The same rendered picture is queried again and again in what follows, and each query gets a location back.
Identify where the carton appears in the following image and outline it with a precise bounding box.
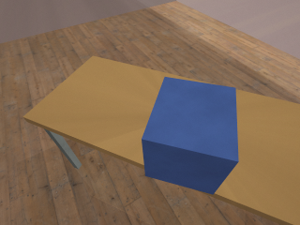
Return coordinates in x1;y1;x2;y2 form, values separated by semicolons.
142;77;239;195

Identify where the table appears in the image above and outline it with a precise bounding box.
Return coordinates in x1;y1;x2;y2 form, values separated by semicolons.
23;55;300;225

